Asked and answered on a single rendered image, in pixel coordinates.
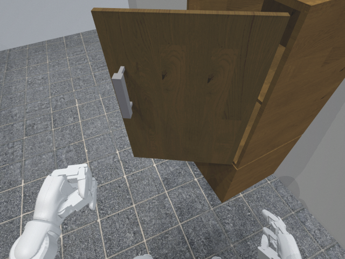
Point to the cupboard door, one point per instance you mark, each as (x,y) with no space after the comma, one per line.
(194,76)

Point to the left robot forearm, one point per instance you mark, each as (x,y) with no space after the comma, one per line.
(38,241)

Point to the robot left hand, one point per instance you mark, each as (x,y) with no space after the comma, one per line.
(51,205)

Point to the robot right hand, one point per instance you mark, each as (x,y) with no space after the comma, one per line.
(283,244)

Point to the handle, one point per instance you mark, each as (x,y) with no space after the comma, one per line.
(122,93)

